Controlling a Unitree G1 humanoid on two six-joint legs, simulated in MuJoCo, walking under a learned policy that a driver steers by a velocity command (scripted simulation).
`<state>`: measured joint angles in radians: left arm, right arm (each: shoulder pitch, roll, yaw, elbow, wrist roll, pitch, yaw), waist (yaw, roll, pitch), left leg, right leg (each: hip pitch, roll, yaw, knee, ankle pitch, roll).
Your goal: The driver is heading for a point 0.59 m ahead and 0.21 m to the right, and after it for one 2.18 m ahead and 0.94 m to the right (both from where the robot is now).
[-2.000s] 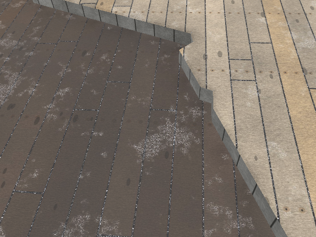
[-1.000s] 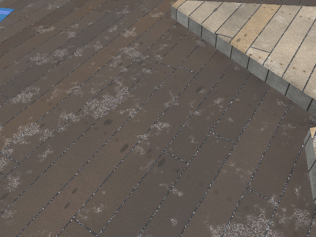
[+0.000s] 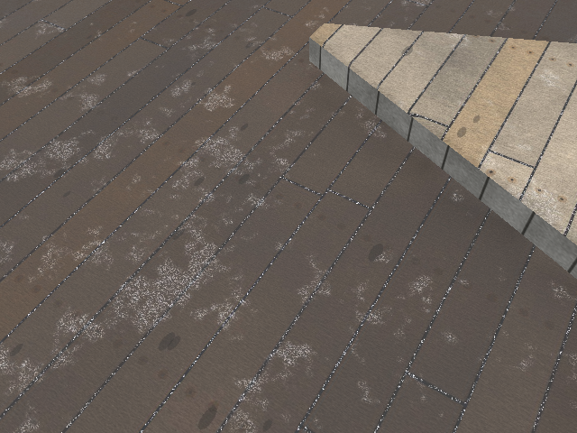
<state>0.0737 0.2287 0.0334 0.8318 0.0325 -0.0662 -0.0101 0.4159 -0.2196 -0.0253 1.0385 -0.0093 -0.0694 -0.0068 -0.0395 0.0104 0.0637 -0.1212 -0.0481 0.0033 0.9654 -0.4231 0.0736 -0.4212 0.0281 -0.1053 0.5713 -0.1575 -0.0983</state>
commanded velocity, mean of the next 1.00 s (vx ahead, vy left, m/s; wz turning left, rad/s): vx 0.49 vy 0.00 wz -0.33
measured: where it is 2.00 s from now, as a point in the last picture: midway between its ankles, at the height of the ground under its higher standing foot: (330, 351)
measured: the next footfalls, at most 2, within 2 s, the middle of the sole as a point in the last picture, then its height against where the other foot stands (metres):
left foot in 0.48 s outside the picture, level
right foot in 1.00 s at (363, 359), level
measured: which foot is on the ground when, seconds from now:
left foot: up 0.00-0.46, down 0.48-1.00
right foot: down 0.00-0.48, up 0.50-0.98, down 1.00-1.00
